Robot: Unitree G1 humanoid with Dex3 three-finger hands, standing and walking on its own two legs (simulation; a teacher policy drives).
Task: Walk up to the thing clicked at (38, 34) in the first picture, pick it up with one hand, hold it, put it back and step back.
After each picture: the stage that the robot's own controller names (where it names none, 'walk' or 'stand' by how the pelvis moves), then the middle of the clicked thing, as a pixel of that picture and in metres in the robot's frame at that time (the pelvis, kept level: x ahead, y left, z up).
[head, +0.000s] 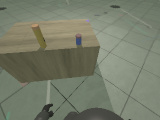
stand; (39, 37) +0.71 +0.58 +0.03
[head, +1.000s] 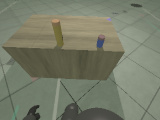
walk; (58, 34) +0.70 +0.33 +0.06
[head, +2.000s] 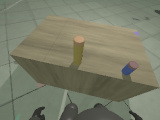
stand; (78, 52) +0.47 +0.14 +0.05
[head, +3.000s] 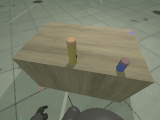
stand; (72, 52) +0.49 +0.19 +0.05
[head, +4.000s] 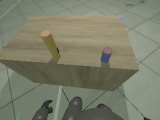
stand; (52, 46) +0.49 +0.33 +0.06
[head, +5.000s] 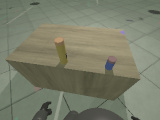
stand; (61, 52) +0.51 +0.27 +0.04
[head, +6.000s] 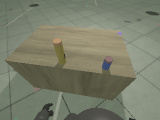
stand; (60, 52) +0.52 +0.29 +0.02
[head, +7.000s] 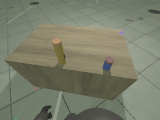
stand; (60, 52) +0.50 +0.29 +0.02
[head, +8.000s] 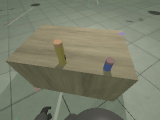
stand; (60, 53) +0.50 +0.29 +0.02
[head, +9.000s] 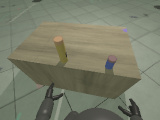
rise first; (61, 51) +0.51 +0.29 +0.03
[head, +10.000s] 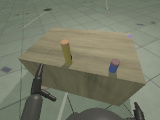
go down; (67, 53) +0.52 +0.27 +0.03
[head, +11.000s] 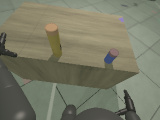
go down; (55, 43) +0.51 +0.25 +0.06
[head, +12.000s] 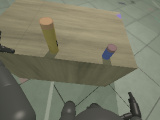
approach; (51, 38) +0.52 +0.26 +0.08
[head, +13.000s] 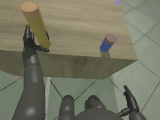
close in; (39, 29) +0.53 +0.28 +0.12
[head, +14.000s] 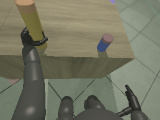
lift; (35, 28) +0.53 +0.28 +0.12
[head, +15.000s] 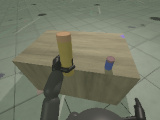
lift; (66, 56) +0.32 +0.16 +0.22
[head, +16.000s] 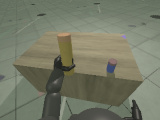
hold; (67, 56) +0.35 +0.17 +0.20
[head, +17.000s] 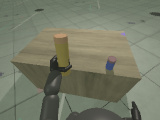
hold; (63, 56) +0.34 +0.19 +0.18
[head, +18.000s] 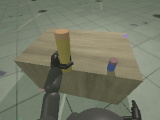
hold; (64, 53) +0.34 +0.18 +0.21
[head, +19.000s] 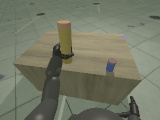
crouch; (66, 44) +0.40 +0.17 +0.24
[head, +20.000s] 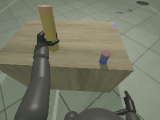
crouch; (50, 31) +0.51 +0.23 +0.22
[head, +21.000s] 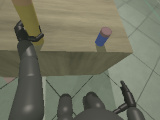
lower; (31, 23) +0.55 +0.27 +0.14
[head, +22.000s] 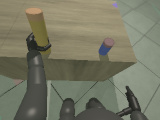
lower; (41, 35) +0.51 +0.26 +0.11
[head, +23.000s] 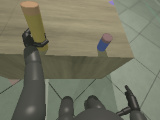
lower; (37, 30) +0.53 +0.27 +0.12
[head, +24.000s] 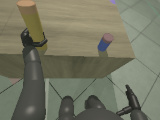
lower; (35, 30) +0.53 +0.28 +0.12
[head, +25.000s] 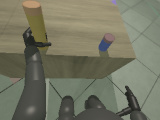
open; (38, 30) +0.53 +0.27 +0.12
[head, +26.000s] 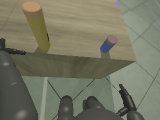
sink last; (40, 31) +0.50 +0.27 +0.12
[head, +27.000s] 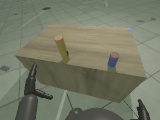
stand; (63, 49) +0.51 +0.29 +0.08
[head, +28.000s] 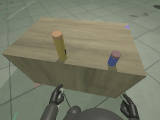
stand; (60, 47) +0.50 +0.27 +0.09
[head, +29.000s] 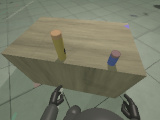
stand; (59, 47) +0.50 +0.27 +0.09
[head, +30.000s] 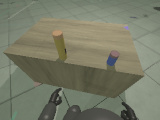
stand; (60, 46) +0.51 +0.27 +0.08
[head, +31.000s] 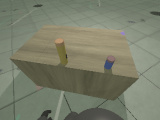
stand; (62, 52) +0.52 +0.28 +0.03
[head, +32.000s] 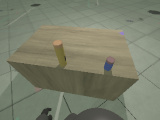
stand; (60, 54) +0.49 +0.28 +0.02
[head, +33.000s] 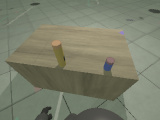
stand; (59, 54) +0.48 +0.29 +0.02
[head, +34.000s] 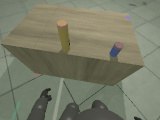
walk; (64, 37) +0.56 +0.24 +0.06
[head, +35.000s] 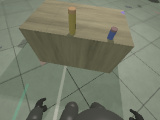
walk; (72, 22) +0.81 +0.27 +0.04
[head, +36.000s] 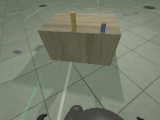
stand; (73, 22) +1.13 +0.37 +0.05
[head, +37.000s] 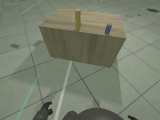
stand; (77, 20) +1.11 +0.26 +0.03
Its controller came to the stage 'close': yes
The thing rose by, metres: 0.21
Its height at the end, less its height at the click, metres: +0.00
